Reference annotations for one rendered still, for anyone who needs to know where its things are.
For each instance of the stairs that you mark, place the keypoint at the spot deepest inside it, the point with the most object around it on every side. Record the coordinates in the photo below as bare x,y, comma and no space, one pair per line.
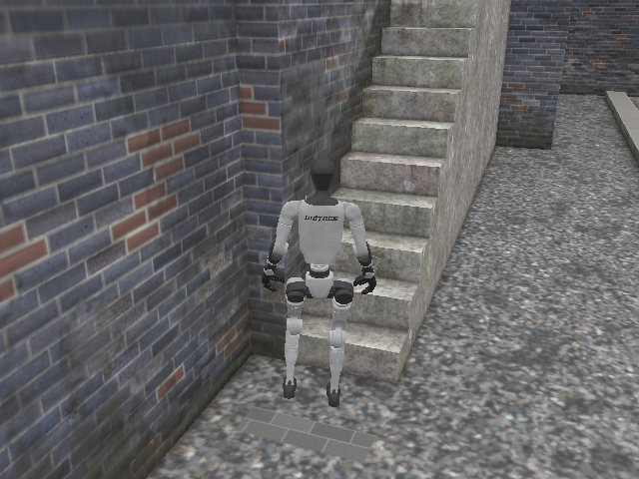
418,154

